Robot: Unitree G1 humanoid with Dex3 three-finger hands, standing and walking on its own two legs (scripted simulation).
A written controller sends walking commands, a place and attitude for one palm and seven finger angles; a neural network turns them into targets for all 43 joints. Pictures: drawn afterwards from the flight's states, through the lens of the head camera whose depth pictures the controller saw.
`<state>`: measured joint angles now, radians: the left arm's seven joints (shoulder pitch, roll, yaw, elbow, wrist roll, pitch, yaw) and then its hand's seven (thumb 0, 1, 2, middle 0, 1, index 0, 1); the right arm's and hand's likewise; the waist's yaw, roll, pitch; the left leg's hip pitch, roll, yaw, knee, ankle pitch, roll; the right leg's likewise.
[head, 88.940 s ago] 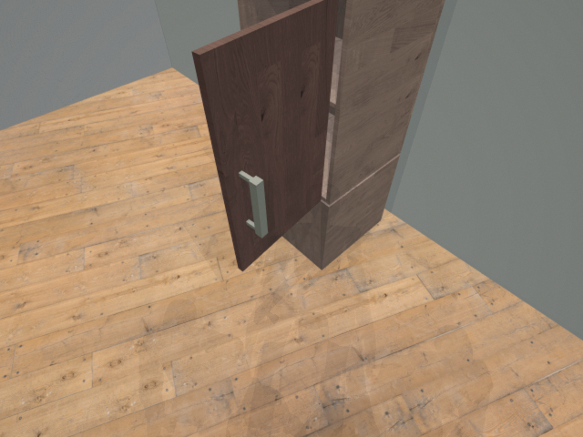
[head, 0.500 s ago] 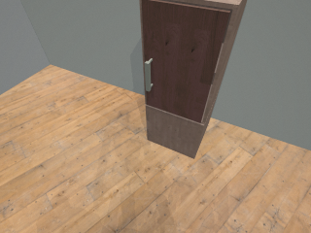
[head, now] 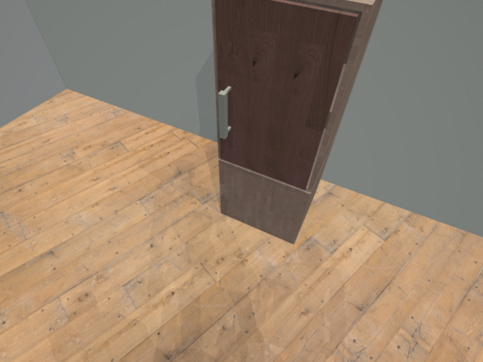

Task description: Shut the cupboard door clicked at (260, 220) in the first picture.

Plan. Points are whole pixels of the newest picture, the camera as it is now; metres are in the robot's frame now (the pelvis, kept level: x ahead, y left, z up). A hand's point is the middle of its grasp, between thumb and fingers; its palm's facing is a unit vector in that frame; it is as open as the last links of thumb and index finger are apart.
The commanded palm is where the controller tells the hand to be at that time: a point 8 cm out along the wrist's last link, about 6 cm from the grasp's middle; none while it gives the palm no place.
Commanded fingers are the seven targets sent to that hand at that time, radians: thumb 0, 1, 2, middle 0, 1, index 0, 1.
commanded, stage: look to check the result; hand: left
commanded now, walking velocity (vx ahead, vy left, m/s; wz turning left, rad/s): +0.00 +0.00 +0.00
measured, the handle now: (226, 113) +0.85 +0.09 -0.10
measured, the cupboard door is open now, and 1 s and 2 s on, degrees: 0 0 0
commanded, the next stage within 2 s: stand and wait in 0.38 s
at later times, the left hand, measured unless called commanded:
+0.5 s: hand out of the picture -0.01 +0.15 -0.18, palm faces +0.05 -0.98 -0.17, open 7.4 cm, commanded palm none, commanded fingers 0.00 0.90 0.90 -0.20 -0.30 -0.20 -0.30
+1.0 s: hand out of the picture +0.00 +0.15 -0.18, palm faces +0.06 -0.98 -0.17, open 7.4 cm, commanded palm none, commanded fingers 0.00 0.90 0.90 -0.20 -0.30 -0.20 -0.30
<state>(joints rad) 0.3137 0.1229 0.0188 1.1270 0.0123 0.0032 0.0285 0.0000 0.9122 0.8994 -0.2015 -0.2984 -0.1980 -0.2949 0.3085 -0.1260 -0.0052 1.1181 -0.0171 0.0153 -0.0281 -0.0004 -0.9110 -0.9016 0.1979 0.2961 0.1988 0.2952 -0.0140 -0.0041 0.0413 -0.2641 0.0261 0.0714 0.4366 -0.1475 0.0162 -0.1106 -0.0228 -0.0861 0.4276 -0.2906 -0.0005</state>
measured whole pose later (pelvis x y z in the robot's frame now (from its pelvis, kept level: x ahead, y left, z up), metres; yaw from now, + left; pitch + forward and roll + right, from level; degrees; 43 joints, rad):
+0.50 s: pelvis +0.02 -0.01 +0.00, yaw +0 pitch -2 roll +0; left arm 0.33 0.13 0.02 1.14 0.01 0.00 0.03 0.00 0.91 0.90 -0.20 -0.30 -0.20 -0.29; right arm 0.27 -0.14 0.00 1.12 -0.02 0.02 -0.04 0.00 -0.92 -0.90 0.20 0.30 0.20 0.30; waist 0.00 -0.01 0.05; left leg -0.22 0.03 0.07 0.43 -0.17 0.00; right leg -0.06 -0.02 -0.09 0.39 -0.31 -0.01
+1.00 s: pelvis +0.03 -0.01 +0.00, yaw +0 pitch -2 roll +0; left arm 0.33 0.13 0.02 1.14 0.01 0.00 0.03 0.00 0.91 0.90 -0.20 -0.30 -0.20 -0.29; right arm 0.28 -0.13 0.00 1.13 -0.02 0.02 -0.04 0.00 -0.92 -0.90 0.20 0.30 0.20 0.30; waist 0.00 -0.01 0.05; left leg -0.21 0.03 0.06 0.43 -0.19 0.00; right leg -0.03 -0.01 -0.10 0.38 -0.31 -0.01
